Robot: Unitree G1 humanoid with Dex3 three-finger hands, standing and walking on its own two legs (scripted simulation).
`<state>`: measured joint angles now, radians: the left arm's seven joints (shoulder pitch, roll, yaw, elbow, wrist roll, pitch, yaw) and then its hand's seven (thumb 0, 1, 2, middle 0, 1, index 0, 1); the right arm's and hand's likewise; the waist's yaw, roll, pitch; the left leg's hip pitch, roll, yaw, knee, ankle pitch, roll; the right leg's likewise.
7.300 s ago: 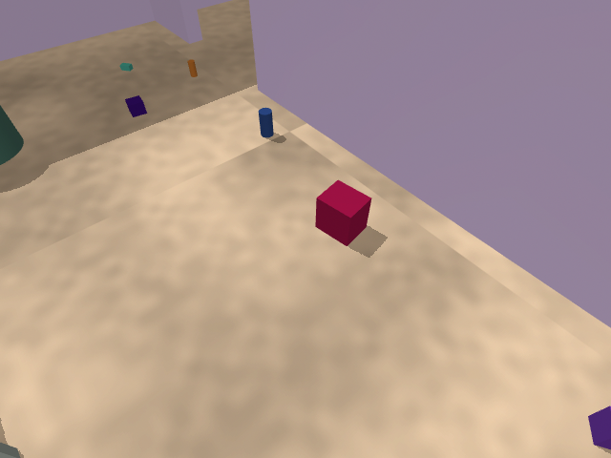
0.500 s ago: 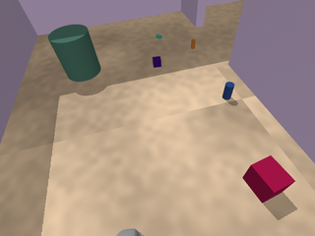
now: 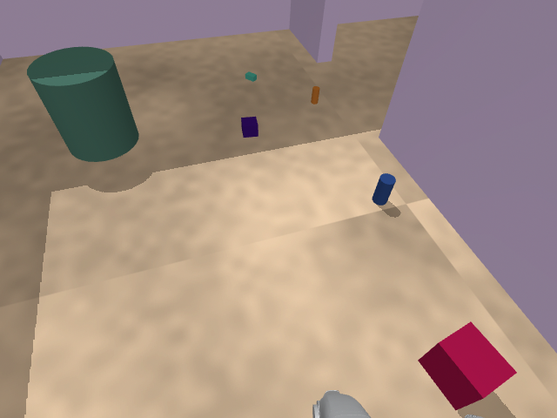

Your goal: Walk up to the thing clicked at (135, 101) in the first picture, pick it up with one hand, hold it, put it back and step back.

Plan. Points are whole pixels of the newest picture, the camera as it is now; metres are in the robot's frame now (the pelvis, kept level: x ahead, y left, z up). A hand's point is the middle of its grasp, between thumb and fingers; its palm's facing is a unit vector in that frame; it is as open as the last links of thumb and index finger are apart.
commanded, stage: walk up
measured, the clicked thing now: (249, 127) +1.71 +0.07 -0.73
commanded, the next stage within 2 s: stand in 1.52 s
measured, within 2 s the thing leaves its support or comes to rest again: neither
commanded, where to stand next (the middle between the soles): +0.29 +0.01 m, yaw -8 degrees
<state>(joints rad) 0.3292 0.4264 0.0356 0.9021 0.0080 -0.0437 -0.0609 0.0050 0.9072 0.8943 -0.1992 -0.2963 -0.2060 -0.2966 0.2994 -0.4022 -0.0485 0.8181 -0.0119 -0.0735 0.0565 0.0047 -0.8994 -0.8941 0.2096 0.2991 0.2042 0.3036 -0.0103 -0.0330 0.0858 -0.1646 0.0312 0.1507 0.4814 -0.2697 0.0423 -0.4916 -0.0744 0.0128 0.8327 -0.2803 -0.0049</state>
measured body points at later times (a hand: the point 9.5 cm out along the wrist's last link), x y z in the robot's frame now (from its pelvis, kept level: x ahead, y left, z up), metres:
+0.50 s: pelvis +0.17 +0.02 -0.01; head +0.19 +0.00 +0.43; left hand +0.24 +0.34 -0.11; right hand +0.22 -0.31 -0.13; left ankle +0.27 +0.15 -0.73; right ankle +0.15 -0.14 -0.74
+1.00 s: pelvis +0.22 +0.03 -0.01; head +0.24 +0.03 +0.44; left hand +0.33 +0.33 -0.13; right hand +0.26 -0.28 -0.14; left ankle +0.28 +0.15 -0.74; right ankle +0.20 -0.09 -0.74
